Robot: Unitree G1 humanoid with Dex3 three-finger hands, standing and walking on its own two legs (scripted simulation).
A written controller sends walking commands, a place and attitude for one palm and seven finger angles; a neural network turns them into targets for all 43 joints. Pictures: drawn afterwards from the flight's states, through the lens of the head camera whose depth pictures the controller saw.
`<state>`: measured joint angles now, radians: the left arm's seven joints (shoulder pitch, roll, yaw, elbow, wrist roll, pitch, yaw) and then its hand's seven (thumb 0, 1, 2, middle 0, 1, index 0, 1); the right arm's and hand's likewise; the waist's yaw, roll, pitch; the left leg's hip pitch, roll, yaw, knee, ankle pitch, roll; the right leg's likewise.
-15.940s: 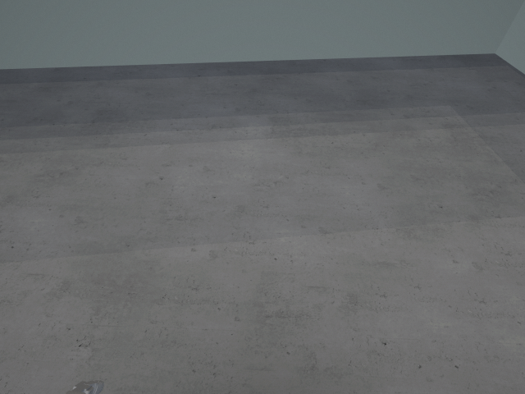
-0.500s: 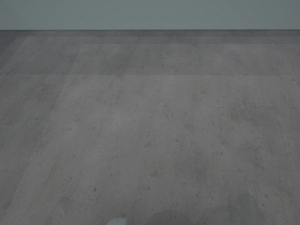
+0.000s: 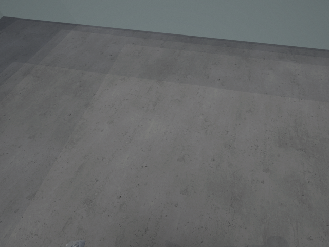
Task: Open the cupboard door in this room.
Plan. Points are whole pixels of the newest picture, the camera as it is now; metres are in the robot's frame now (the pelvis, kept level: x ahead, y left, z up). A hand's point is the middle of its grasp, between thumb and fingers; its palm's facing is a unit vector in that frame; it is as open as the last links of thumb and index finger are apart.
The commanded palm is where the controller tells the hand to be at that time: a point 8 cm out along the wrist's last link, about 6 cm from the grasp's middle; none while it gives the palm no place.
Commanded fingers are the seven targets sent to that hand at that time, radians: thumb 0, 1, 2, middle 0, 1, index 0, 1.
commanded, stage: turn or walk to find it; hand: left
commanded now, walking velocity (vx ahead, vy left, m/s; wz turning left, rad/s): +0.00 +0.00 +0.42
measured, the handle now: out of the picture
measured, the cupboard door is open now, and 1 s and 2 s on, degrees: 0 0 0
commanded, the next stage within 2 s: none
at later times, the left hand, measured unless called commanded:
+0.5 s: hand out of the picture -0.05 +0.21 -0.18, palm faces +0.28 -0.93 -0.24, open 7.3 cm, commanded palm none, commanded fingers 0.00 0.90 0.90 -0.20 -0.30 -0.20 -0.30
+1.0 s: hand out of the picture -0.05 +0.18 -0.15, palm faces +0.43 -0.86 -0.28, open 7.3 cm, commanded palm none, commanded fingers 0.00 0.90 0.90 -0.20 -0.30 -0.20 -0.30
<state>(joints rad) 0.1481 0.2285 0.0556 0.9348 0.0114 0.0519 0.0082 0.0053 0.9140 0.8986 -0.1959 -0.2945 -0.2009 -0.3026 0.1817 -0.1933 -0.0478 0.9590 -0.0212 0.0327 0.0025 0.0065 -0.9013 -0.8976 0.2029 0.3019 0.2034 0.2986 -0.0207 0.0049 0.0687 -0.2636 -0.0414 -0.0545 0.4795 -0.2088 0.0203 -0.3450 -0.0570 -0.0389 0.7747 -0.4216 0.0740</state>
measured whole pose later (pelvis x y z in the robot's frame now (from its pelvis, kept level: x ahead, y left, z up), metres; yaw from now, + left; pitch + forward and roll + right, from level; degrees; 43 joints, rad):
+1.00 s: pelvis -0.05 -0.04 +0.00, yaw +26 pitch -1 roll +2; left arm 0.19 0.17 0.04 0.91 0.02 0.01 0.01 0.00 0.91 0.90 -0.20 -0.29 -0.20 -0.30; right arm 0.19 -0.24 -0.08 0.97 -0.02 0.07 0.01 0.01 -0.90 -0.90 0.20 0.30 0.20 0.30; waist -0.02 0.05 0.08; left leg -0.45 -0.05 -0.07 0.98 -0.44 -0.02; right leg -0.24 -0.06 -0.12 0.57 -0.32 -0.03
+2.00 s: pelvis -0.07 -0.06 +0.00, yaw +51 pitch -1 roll +2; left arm 0.20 0.16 0.03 0.93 0.02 0.01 0.02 0.00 0.91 0.90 -0.20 -0.30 -0.21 -0.30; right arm 0.21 -0.25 -0.08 0.99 -0.02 0.07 0.02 0.01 -0.91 -0.90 0.20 0.30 0.20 0.30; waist -0.03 0.04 0.09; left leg -0.47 0.00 -0.03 1.13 -0.40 -0.05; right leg -0.22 -0.09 -0.17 0.52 -0.29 -0.02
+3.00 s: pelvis -0.08 -0.09 +0.00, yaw +77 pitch -1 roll +3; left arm 0.22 0.16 0.04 0.94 0.02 0.01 0.02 0.00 0.92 0.90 -0.20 -0.30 -0.21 -0.30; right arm 0.22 -0.25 -0.08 1.02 -0.02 0.08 0.01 0.01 -0.91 -0.90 0.20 0.30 0.20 0.30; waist -0.02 0.02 0.09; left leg -0.44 0.03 -0.03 1.08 -0.40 -0.07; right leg -0.21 -0.10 -0.21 0.51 -0.28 -0.04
